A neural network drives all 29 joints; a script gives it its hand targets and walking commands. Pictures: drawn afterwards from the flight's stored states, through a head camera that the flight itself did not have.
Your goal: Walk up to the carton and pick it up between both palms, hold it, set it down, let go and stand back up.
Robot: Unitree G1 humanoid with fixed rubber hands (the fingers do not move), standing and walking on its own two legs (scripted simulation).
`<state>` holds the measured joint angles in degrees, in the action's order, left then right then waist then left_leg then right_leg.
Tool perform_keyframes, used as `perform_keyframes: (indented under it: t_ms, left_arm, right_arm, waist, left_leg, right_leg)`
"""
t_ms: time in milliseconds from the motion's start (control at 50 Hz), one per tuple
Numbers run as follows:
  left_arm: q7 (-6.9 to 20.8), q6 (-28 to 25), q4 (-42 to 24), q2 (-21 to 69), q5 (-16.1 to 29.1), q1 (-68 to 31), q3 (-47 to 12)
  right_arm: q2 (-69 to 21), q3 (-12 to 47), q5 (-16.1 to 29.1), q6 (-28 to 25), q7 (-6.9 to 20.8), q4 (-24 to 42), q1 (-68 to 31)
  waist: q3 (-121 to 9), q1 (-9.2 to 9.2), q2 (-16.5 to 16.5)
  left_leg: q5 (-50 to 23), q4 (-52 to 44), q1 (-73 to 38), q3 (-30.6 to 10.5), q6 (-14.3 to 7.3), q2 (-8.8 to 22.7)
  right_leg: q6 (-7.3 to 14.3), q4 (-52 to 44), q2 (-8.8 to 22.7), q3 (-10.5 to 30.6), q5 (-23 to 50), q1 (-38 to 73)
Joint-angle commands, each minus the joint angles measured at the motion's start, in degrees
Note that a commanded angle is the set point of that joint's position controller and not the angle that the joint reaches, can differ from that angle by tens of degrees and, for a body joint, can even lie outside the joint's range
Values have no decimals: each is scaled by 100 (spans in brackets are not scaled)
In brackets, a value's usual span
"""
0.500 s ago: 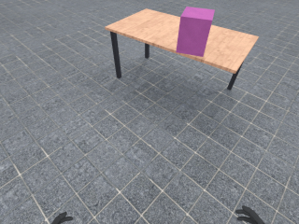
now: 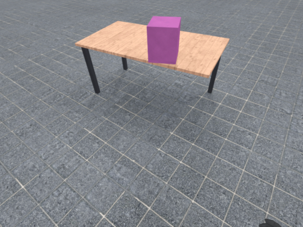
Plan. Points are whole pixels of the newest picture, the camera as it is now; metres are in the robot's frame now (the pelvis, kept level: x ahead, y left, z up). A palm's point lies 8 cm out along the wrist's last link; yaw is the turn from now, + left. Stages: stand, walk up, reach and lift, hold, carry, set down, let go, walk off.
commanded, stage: walk up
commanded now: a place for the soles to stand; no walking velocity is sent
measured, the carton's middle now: (164, 40) +1.33 -0.10 -0.05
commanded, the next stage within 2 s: none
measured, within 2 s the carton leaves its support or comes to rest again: neither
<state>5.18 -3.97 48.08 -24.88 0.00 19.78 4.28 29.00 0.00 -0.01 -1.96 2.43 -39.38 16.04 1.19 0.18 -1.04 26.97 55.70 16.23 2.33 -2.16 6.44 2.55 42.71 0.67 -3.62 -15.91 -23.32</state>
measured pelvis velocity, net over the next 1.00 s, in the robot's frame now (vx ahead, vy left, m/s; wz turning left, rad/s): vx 0.33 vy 0.04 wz -0.18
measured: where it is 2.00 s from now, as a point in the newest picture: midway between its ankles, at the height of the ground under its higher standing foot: (151, 173)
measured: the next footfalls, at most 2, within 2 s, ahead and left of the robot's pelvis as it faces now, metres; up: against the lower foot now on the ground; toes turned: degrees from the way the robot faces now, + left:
left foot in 0.56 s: +0.39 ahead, +0.15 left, +0.00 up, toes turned -5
right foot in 1.06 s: +0.47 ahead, -0.10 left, +0.00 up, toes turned -13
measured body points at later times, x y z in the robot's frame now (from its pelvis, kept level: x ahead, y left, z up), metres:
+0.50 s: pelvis +0.17 +0.03 +0.03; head +0.17 +0.01 +0.47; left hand +0.23 +0.37 -0.06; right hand +0.28 -0.30 -0.06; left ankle +0.32 +0.15 -0.68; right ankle +0.07 -0.09 -0.71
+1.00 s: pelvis +0.33 +0.04 +0.02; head +0.33 +0.02 +0.47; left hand +0.42 +0.36 -0.07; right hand +0.39 -0.29 -0.07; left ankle +0.35 +0.15 -0.71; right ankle +0.41 -0.09 -0.68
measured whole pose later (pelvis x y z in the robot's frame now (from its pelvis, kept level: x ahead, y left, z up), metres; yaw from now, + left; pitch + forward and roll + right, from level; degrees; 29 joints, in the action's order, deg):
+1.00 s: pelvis +0.33 +0.04 +0.02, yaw -10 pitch -1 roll +0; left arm 2.9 -3.8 47.4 -24.2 0.0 23.1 3.4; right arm 26.1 -0.1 0.0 -3.2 4.3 -39.2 16.1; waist 1.4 0.0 -2.2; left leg 16.4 30.1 12.6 5.0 -2.2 2.5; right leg 0.9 41.8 0.1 -1.2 -14.8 -27.6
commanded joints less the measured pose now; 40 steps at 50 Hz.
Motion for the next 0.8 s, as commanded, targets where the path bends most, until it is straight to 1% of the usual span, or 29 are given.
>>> perform_keyframes:
  t_ms: [0, 20, 40, 80, 120, 140, 160, 180, 220, 280, 300, 320, 380, 420, 440, 460, 480, 500, 520, 540, 560, 580, 600, 620, 640, 660, 680, 740, 780]
  left_arm:
    - [-320, -248, -581, -1824, 25, 267, 566]
    - [-335, -277, -544, -1670, 53, 231, 513]
    - [-344, -312, -509, -1500, 92, 343, 456]
    - [-344, -358, -582, -1346, 66, 430, 414]
    - [-359, -391, -638, -1310, 66, 461, 416]
    - [-370, -391, -603, -1332, 43, 514, 434]
    - [-380, -393, -606, -1319, 40, 590, 419]
    - [-385, -379, -581, -1292, 24, 636, 415]
    - [-397, -368, -531, -1249, 28, 858, 402]
    - [-412, -345, -466, -1217, 32, 992, 373]
    - [-406, -328, -456, -1234, 30, 991, 368]
    - [-404, -320, -449, -1233, 30, 994, 366]
    - [-379, -292, -494, -1262, 34, 871, 345]
    - [-408, -270, -531, -1308, 12, 824, 325]
    - [-417, -244, -575, -1360, 18, 679, 335]
    - [-443, -226, -626, -1440, 25, 495, 347]
    - [-446, -204, -706, -1438, 42, 278, 337]
    - [-445, -190, -754, -1314, 45, 184, 280]
    - [-407, -205, -792, -954, 44, 352, 174]
    - [-389, -219, -812, -447, 67, 661, 48]
    - [-421, -183, -722, -772, 44, 626, 106]
    - [-402, -119, -528, -1167, -8, 537, 138]
    - [-340, -119, -373, -1262, -10, 634, 190]
    - [-299, -136, -287, -1194, 0, 707, 209]
    - [-266, -124, -182, -1166, 16, 802, 214]
    - [-235, -122, -124, -1118, 20, 857, 227]
    - [-214, -114, -75, -1086, 15, 796, 239]
    - [-210, -85, -131, -1081, 9, 511, 237]
    - [-211, -79, -226, -1129, -4, 293, 234]
  right_arm:
    - [1062, -551, -72, -167, 74, 424, -735]
    - [958, -544, -101, -153, 76, 299, -559]
    - [944, -552, -129, -133, 99, 204, -433]
    - [910, -599, -130, -73, 152, 163, -357]
    - [887, -616, -130, -11, 196, 153, -546]
    - [907, -632, -134, 13, 207, 153, -662]
    - [891, -627, -135, 19, 220, 178, -760]
    - [912, -634, -148, 28, 231, 193, -825]
    - [890, -629, -151, 44, 237, 216, -944]
    - [884, -616, -149, 36, 248, 326, -1256]
    - [907, -623, -156, 25, 244, 340, -1274]
    - [859, -613, -165, 14, 245, 363, -1389]
    - [675, -554, -167, -61, 251, 520, -1632]
    - [681, -564, -173, -123, 240, 565, -1634]
    - [674, -579, -150, -162, 231, 503, -1486]
    - [675, -610, -158, -193, 218, 392, -1226]
    - [686, -630, -158, -235, 201, 249, -846]
    - [847, -736, -179, -294, 156, 27, -221]
    - [1126, -856, -245, -352, 93, -161, 504]
    - [1425, -915, -284, -388, 42, -153, 816]
    - [1564, -964, -187, -377, 15, -14, 485]
    - [1594, -957, -74, -344, 31, -2, -38]
    - [1358, -904, -67, -318, 33, 73, -362]
    - [1159, -809, -77, -335, 26, 81, -417]
    - [1061, -756, -104, -347, 15, 113, -465]
    - [1038, -734, -110, -365, 20, 119, -364]
    - [990, -737, -118, -385, 36, 122, -223]
    - [983, -763, -120, -370, 80, 208, -271]
    - [1060, -771, -129, -332, 93, 245, -270]
  waist:
    - [569, 129, -116]
    - [482, 26, -16]
    - [378, -39, 49]
    - [173, -24, 266]
    - [240, -50, 163]
    - [305, -40, 262]
    - [342, -5, 221]
    - [340, 11, 343]
    - [311, 76, 361]
    - [524, 154, 365]
    - [492, 160, 490]
    - [497, 186, 478]
    - [399, 254, 748]
    - [89, 286, 828]
    - [-37, 242, 824]
    - [-141, 120, 797]
    - [-237, -72, 695]
    - [-523, -403, 204]
    - [-1043, -616, -473]
    - [-1227, -542, -1410]
    - [-636, -524, -1131]
    - [-117, -347, -991]
    - [67, -121, -773]
    - [133, -30, -568]
    - [14, 25, -485]
    - [-206, -17, -580]
    - [-247, -41, -548]
    - [-94, -78, -761]
    - [-24, -147, -719]
  left_leg:
    - [-721, 1524, 2756, -887, 4, -69]
    - [-1000, 1130, 2552, -851, 19, 59]
    - [-1235, 830, 2215, -824, 40, 63]
    - [-1683, 596, 1936, -674, 131, -45]
    - [-2055, 445, 2187, -622, 226, -45]
    - [-2137, 387, 2336, -608, 256, -46]
    - [-2191, 301, 2429, -599, 288, -37]
    - [-2226, 242, 2543, -585, 316, -60]
    - [-2250, 132, 2697, -554, 316, -91]
    - [-2212, -299, 2867, -533, 359, -103]
    - [-2135, -442, 2840, -527, 338, -123]
    - [-2071, -660, 2813, -511, 343, -146]
    - [-1874, -1618, 2208, -373, 225, -239]
    - [-1787, -2160, 1779, -413, 79, -242]
    - [-1792, -2396, 1523, -356, 10, -310]
    - [-1796, -2570, 1122, -382, -24, -295]
    - [-2028, -2933, 452, -292, -92, -348]
    - [-2104, -3126, -687, -288, -209, -420]
    - [-1565, -3050, -1933, -905, -406, 62]
    - [-365, -3382, -2706, -2428, -592, 1225]
    - [1999, -4460, -2066, -3600, -644, 1689]
    - [2591, -4718, -934, -3515, -702, 1751]
    - [2091, -4668, -589, -2981, -755, 1458]
    - [1280, -4526, -251, -2190, -627, 1117]
    - [882, -4458, -175, -1671, -489, 822]
    - [655, -4394, -198, -1367, -558, 751]
    - [646, -4422, -251, -1312, -608, 754]
    - [983, -4493, -312, -1176, -744, 773]
    - [1174, -4531, -436, -1154, -901, 890]
  right_leg:
    - [570, -3469, 1713, 4559, -2547, 1395]
    - [425, -3254, 1402, 3783, -1648, 1421]
    - [179, -3237, 1146, 3282, -1044, 1224]
    - [44, -3335, 894, 2849, -957, 1178]
    - [15, -3418, 820, 2548, -1145, 1352]
    - [28, -3475, 826, 2559, -1296, 1492]
    - [24, -3498, 828, 2533, -1285, 1598]
    - [10, -3482, 795, 2439, -1209, 1804]
    - [-10, -3379, 810, 2381, -893, 2135]
    - [167, -3289, 861, 2366, -368, 2388]
    - [257, -3186, 841, 2299, -214, 2525]
    - [312, -3114, 814, 2226, 53, 2586]
    - [466, -2587, 752, 1792, 1797, 2595]
    - [596, -2151, 933, 1886, 2510, 2739]
    - [619, -1927, 943, 1855, 2616, 2726]
    - [658, -1747, 1071, 1910, 2686, 2524]
    - [565, -1402, 959, 1716, 2521, 2085]
    - [472, -530, 733, 1520, 2473, 1440]
    - [297, 658, 303, 1266, 1831, 533]
    - [121, 1873, -249, 826, -768, -650]
    - [59, 2656, -257, 723, -1151, -1579]
    - [29, 2854, 79, 869, -845, -1462]
    - [-16, 2682, 232, 774, -523, -1232]
    - [-58, 2249, 342, 827, -274, -966]
    - [-111, 1963, 325, 832, -139, -737]
    - [-148, 1863, 293, 727, -57, -605]
    - [-175, 1858, 265, 649, 41, -617]
    - [-252, 1551, 299, 525, 143, -954]
    - [-294, 1268, 354, 406, 103, -1170]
